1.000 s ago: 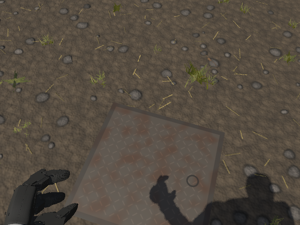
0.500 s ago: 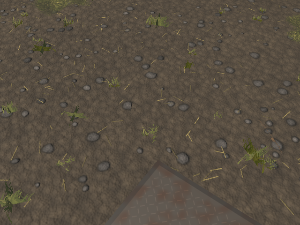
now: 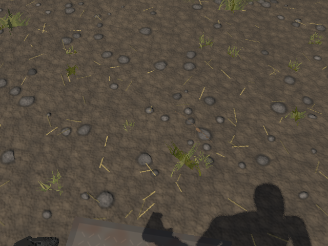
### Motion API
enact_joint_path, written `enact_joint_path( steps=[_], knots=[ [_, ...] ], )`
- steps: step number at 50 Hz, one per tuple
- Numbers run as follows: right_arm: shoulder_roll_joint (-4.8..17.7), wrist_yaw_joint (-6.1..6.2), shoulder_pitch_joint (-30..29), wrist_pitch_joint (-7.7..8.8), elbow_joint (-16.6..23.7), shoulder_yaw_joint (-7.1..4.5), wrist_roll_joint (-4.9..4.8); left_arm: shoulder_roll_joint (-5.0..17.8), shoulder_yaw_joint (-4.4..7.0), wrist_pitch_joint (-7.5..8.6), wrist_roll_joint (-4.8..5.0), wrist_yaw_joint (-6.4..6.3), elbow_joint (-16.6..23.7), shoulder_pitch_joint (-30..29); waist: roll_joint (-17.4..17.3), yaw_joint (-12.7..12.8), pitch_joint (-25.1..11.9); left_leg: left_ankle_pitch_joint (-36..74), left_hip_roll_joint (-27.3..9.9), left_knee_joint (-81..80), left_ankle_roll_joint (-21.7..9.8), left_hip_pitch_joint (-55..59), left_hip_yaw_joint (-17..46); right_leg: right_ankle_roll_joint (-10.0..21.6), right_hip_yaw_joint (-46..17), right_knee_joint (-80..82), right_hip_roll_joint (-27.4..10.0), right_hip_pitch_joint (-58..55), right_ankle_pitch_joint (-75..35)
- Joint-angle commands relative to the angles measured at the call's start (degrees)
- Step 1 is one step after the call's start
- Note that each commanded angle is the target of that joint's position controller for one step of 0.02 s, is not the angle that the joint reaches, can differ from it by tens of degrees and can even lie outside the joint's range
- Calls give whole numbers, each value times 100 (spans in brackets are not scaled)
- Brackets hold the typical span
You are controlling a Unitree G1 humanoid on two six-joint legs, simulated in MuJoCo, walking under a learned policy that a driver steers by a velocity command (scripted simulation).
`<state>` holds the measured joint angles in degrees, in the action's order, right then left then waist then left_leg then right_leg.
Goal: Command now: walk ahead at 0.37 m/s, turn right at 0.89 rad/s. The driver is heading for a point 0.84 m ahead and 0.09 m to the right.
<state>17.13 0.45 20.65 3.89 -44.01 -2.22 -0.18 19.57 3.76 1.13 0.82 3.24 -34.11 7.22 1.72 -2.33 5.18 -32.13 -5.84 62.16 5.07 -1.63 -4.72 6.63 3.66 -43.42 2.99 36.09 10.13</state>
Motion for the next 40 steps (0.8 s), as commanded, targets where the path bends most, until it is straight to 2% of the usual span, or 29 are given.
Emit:
enact_joint_path(
  steps=[1,2,3,4,5,7,9,11,13,16,19,20,21,22,23,24,25,26,28,29,30,31,32,34,36,37,38,39,40],
  knots=[
    [967,3,-590,399,1130,-117,-140,1377,451,106,-67,-63,289,1412,153,908,-2795,138,652,2654,-215,-3983,1394,1600,-4525,2288,-1893,-5508,-812],
    [843,103,-710,367,1159,-88,-86,1131,390,158,60,-80,244,1017,-341,540,-1780,532,444,2033,-249,-4063,1288,1293,-3989,2416,-1559,-4382,-648],
    [886,156,-579,287,1057,-102,-2,882,311,175,73,-117,336,630,-379,270,-1368,726,296,1699,-234,-3781,1313,1207,-3560,2432,-1377,-3493,-1043],
    [994,147,-403,183,989,-143,31,839,295,165,-47,-157,416,380,-229,69,-1172,835,212,1501,-219,-3323,1338,1207,-3208,2548,-1247,-2706,-1548],
    [1025,147,-338,96,959,-169,80,813,298,145,-94,-181,427,221,-157,-36,-1065,843,184,1219,-172,-3059,1306,1198,-2963,2631,-1137,-2220,-1952],
    [806,168,-350,21,911,-119,188,786,296,102,-61,-264,337,109,-213,-108,-1010,962,230,520,-21,-2745,1134,1101,-2411,2444,-912,-1530,-3130],
    [597,184,-606,-14,1004,-52,233,851,315,-3,-29,-376,269,131,-202,-55,-1138,1358,468,-169,122,-2724,1040,973,-2259,2230,-673,-1373,-3504],
    [552,170,-826,-71,1060,-33,195,874,323,-151,39,-472,274,53,12,2,-1343,1953,685,-766,192,-2615,1084,745,-2322,2102,-461,-1400,-2858],
    [564,139,-1130,-106,1131,-38,131,856,316,-270,100,-546,305,-20,239,107,-1350,2375,834,-1376,190,-2570,1195,516,-2544,2037,-342,-1469,-1737],
    [627,93,-1495,-81,1228,-77,81,834,315,-358,92,-588,326,9,544,263,-1174,2382,955,-2253,122,-2446,1402,355,-3071,1886,-335,-1675,-776],
    [761,36,-1138,21,1081,-195,76,554,217,-360,42,-574,333,-20,845,158,-1255,2727,791,-3281,-80,-1813,1378,171,-3288,1251,-374,-2069,-891],
    [776,30,-1056,59,1048,-222,99,368,149,-353,45,-554,311,54,679,130,-1223,3393,537,-3899,-270,-1291,1357,-11,-3126,823,-174,-1933,-389],
    [993,51,-1252,35,1177,-241,197,-50,21,-353,-33,-516,225,628,-492,483,-1423,4264,-661,-4091,-774,-565,2492,-289,-2425,-432,395,-1473,1741],
    [1191,61,-1114,-58,1140,-294,400,304,90,-336,16,-505,371,743,-1825,656,-1195,4671,-1528,-4461,-1817,-440,4103,-660,-1589,-1358,935,-493,2970],
    [1020,58,-1165,-78,1200,-291,310,761,206,-301,-37,-497,242,887,-1652,601,-1259,3934,-1692,-4434,-2165,-532,4637,-901,-1630,-2403,494,-278,2697],
    [709,65,-1238,-112,1270,-206,229,978,272,-344,6,-501,91,652,-1037,424,-1123,3426,-1341,-4275,-1967,-722,3814,-987,-1606,-2795,372,-293,2265],
    [604,72,-1305,-170,1291,-170,179,865,264,-418,13,-533,-9,521,-650,380,-1012,2987,-956,-4230,-1688,-917,3184,-1070,-1491,-2978,322,-360,1966],
    [613,84,-1366,-211,1277,-157,124,725,222,-460,0,-553,17,436,-609,342,-883,2823,-786,-4275,-1601,-1091,2900,-1118,-1415,-3051,299,-362,1760],
    [371,60,-1403,-265,1162,-51,135,156,20,-451,-89,-504,-4,410,-738,422,-883,2620,-201,-4388,-1349,-1493,2244,-1174,-1037,-2095,166,-1053,1558],
    [264,28,-1446,-301,1137,-28,109,-82,-64,-431,-138,-470,-37,453,-971,464,-922,2415,53,-4434,-1241,-1521,2031,-1213,-719,-1231,55,-1412,1642],
    [432,15,-1333,-356,1128,-111,56,-120,-78,-401,-144,-448,4,288,-1276,325,-823,2370,115,-4485,-1301,-1438,2119,-1227,-535,-575,51,-1546,1842],
    [731,16,-1116,-407,1103,-229,29,-12,-42,-370,-98,-438,33,109,-1487,163,-757,2327,14,-4467,-1429,-1229,2393,-1186,-529,-130,76,-1554,1931],
    [899,21,-930,-441,1087,-299,24,123,7,-343,-40,-434,-1,64,-1557,72,-796,2286,-130,-4430,-1531,-1002,2689,-1132,-593,227,120,-1566,1842],
    [981,55,-812,-477,1104,-361,-42,236,68,-289,33,-424,-148,232,-1511,109,-901,2199,-282,-4442,-1571,-833,3184,-929,-717,1040,188,-1770,1312],
    [948,121,-890,-505,1122,-394,-194,248,120,-227,25,-411,-376,635,-1363,363,-966,1930,-114,-4395,-1323,-1245,3211,-601,-679,2181,185,-2586,514],
    [825,153,-825,-496,1115,-380,-208,453,188,-207,-28,-424,-441,818,-1157,393,-1107,1483,99,-4170,-1034,-1850,2994,-395,-926,2285,-279,-3347,264],
    [550,152,-1012,-459,1275,-326,-182,892,297,-222,-200,-457,-501,978,52,424,-1008,855,637,-3113,-638,-2971,2095,144,-1929,2410,-1355,-3750,341],
    [636,134,-1094,-400,1415,-372,-168,937,321,-208,-353,-428,-470,615,1290,373,-743,34,1107,-1832,-384,-3538,1100,804,-2859,2759,-2382,-3149,-823],
    [951,124,-906,-392,1307,-504,-75,572,200,-145,-388,-457,-317,240,844,273,-727,-15,761,-632,-177,-3518,1179,949,-2649,2669,-2538,-3004,-1644]
  ],
)
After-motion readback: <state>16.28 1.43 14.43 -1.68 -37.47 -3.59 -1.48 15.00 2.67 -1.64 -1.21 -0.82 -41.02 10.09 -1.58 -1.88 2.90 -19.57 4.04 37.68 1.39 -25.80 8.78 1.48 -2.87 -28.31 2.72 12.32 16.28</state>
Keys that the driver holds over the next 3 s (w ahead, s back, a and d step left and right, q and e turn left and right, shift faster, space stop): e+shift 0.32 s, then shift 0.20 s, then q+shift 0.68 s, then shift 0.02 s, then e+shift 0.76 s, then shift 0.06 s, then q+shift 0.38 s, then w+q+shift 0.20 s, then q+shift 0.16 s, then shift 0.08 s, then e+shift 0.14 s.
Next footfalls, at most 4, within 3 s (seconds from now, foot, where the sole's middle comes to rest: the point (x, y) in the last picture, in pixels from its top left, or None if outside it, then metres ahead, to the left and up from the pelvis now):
0.42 left None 0.35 0.09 -0.73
0.74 right None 0.17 -0.08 -0.73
1.16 left None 0.28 0.17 -0.73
1.66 right None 0.26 -0.06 -0.73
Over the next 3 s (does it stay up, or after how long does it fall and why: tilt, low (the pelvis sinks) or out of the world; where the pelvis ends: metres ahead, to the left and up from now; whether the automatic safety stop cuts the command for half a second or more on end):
stays up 0.43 0.04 0.03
